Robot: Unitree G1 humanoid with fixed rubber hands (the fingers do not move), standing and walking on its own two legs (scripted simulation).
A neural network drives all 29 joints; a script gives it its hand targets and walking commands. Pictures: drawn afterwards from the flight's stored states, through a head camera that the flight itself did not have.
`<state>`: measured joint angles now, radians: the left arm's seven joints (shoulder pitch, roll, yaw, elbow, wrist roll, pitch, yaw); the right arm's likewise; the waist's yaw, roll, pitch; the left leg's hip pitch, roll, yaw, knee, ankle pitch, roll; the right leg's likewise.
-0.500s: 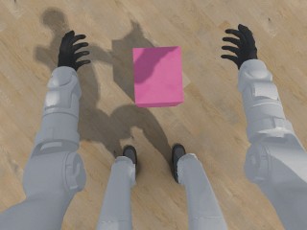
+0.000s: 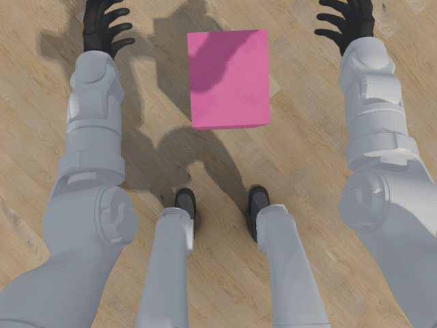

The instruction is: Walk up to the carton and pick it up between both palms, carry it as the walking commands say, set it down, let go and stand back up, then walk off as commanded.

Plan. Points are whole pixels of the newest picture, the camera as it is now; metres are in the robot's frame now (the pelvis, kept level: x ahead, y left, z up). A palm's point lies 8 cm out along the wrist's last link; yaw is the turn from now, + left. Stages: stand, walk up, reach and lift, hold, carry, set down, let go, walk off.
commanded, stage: reach and lift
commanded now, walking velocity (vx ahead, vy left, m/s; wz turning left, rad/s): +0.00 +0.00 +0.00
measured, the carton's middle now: (227, 89) +0.52 -0.02 -0.51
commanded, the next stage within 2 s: none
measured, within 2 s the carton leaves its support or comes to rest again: neither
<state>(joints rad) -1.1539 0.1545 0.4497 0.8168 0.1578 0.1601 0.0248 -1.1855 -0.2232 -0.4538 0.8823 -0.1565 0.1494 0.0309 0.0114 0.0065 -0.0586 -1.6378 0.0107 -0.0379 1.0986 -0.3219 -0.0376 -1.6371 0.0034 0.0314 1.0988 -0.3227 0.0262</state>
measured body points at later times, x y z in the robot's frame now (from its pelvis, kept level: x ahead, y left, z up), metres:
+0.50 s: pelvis -0.03 +0.00 -0.16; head +0.32 -0.01 +0.12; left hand +0.53 +0.18 -0.29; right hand +0.54 -0.19 -0.29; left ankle +0.06 +0.14 -0.61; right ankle +0.06 -0.13 -0.61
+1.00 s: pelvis -0.04 +0.00 -0.25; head +0.34 +0.00 -0.02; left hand +0.53 +0.18 -0.43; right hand +0.53 -0.19 -0.43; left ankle +0.06 +0.14 -0.61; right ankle +0.06 -0.13 -0.61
